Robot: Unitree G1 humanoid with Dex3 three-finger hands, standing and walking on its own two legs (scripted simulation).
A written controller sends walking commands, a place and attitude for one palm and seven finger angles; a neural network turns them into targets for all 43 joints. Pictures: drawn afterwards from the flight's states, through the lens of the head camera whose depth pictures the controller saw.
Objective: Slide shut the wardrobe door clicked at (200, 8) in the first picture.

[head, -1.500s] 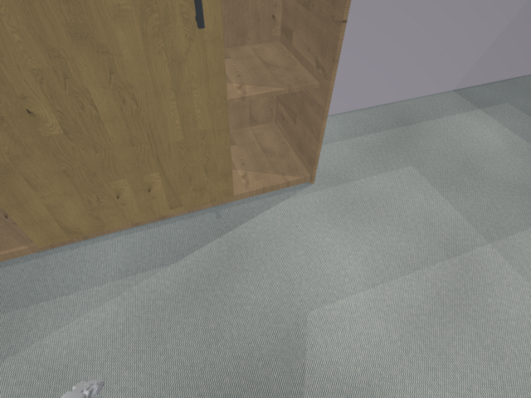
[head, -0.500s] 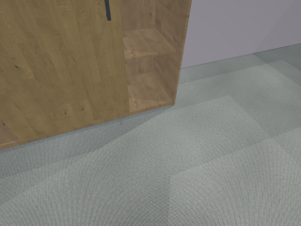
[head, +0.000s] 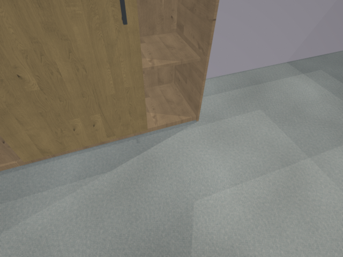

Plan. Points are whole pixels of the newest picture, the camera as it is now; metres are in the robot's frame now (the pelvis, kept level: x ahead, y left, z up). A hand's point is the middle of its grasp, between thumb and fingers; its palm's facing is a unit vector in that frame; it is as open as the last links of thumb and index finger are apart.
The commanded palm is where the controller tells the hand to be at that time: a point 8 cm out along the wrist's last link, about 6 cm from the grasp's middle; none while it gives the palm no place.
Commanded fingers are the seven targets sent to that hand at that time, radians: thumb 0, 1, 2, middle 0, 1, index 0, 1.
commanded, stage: look at it before walking up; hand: left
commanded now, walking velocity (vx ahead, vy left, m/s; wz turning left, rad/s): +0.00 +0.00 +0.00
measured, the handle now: out of the picture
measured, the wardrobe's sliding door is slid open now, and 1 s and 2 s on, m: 0.43 0.43 0.43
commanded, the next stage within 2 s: walk to a spot facing it in 0.04 s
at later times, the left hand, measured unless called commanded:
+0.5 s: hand out of the picture +0.09 +0.17 -0.18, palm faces -0.13 -0.96 -0.23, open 7.4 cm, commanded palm none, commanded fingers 0.00 0.90 0.90 -0.20 -0.30 -0.20 -0.30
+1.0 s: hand (146, 246) +0.19 +0.08 -0.18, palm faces -0.14 -0.97 -0.17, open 7.3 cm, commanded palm none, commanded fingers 0.00 0.90 0.90 -0.20 -0.30 -0.20 -0.30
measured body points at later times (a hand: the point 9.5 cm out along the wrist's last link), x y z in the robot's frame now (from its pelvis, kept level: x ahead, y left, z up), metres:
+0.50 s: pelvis +0.05 -0.03 -0.02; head +0.05 -0.05 +0.43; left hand +0.09 +0.22 -0.16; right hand +0.01 -0.28 -0.18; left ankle +0.00 +0.13 -0.75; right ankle +0.07 -0.12 -0.73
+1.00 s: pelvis +0.23 -0.09 -0.01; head +0.24 -0.09 +0.44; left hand +0.20 +0.13 -0.16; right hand +0.28 -0.33 -0.16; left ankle +0.38 +0.01 -0.70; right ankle +0.08 -0.13 -0.75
